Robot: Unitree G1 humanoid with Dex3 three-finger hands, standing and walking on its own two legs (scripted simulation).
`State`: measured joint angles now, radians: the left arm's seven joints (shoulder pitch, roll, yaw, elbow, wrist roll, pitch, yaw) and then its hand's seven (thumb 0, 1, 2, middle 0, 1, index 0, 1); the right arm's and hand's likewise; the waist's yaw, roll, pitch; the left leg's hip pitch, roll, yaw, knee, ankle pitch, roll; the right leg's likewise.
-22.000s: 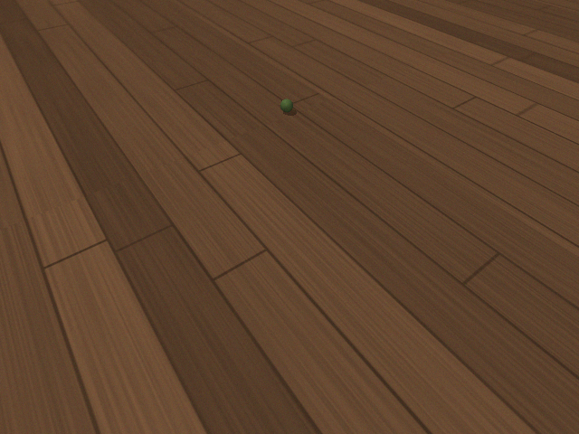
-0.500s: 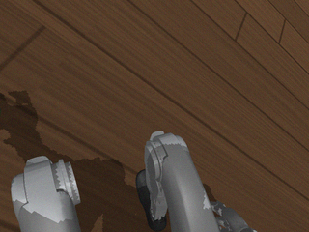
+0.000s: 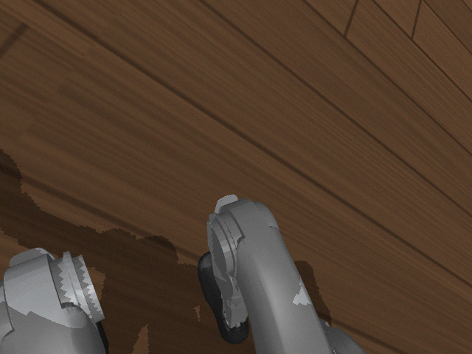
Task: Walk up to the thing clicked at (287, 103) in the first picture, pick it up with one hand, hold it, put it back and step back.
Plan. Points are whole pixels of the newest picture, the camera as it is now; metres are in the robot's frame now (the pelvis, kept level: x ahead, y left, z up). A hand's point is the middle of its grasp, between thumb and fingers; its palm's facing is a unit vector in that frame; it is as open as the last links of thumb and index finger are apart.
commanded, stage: rest palm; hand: left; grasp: from above
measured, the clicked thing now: out of the picture +0.43 +0.34 -0.26
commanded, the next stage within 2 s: close in 0.08 s
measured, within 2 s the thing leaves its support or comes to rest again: neither
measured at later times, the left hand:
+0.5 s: hand out of the picture +0.42 +0.33 -0.24, palm faces -0.42 -0.16 -0.90, open 12.5 cm
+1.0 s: hand out of the picture +0.42 +0.34 -0.25, palm faces -0.46 -0.19 -0.87, open 11.0 cm
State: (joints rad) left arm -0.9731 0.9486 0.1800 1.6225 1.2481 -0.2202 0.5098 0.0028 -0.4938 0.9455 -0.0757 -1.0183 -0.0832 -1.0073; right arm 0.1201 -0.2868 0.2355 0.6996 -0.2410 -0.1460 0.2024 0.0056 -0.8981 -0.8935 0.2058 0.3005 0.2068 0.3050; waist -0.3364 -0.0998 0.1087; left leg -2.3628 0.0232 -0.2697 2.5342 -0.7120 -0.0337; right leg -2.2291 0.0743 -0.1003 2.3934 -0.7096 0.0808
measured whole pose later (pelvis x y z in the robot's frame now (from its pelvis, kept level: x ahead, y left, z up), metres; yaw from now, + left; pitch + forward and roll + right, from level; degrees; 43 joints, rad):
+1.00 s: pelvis -0.01 +0.00 +0.00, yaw -2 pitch +27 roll -15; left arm -0.99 1.00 0.13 1.71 1.27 -0.27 0.56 0.00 -0.07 0.76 -0.34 -0.99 -0.38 -0.93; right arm 0.07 -0.31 0.29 0.69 -0.28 -0.19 0.24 0.01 -0.90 -0.89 0.20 0.30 0.20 0.30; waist -0.34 -0.13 0.14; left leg -2.36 0.02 -0.30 2.56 -0.71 -0.02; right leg -2.21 0.08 -0.13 2.39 -0.69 0.08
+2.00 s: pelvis -0.01 +0.00 +0.00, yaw -2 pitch +27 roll -14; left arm -1.02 1.01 0.13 1.72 1.26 -0.25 0.58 -0.01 -0.05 0.52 -0.56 -0.75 -0.68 -0.70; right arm 0.08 -0.33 0.29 0.68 -0.28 -0.21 0.23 0.01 -0.91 -0.89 0.20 0.30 0.20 0.30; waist -0.35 -0.14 0.15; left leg -2.36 0.03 -0.30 2.56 -0.70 -0.03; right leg -2.21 0.08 -0.13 2.39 -0.68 0.08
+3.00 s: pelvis -0.02 -0.01 +0.04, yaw +5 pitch +32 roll -9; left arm -0.91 0.78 0.09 1.28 1.19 -0.18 0.23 -0.01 -0.09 0.55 -0.59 -0.72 -0.71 -0.69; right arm 0.18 -0.29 0.08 0.69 -0.11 0.00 0.14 0.01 -0.92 -0.90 0.20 0.30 0.20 0.30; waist -0.22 0.01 -0.05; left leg -2.31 0.01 -0.18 2.36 -0.63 -0.02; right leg -2.19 0.02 -0.05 2.28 -0.67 0.06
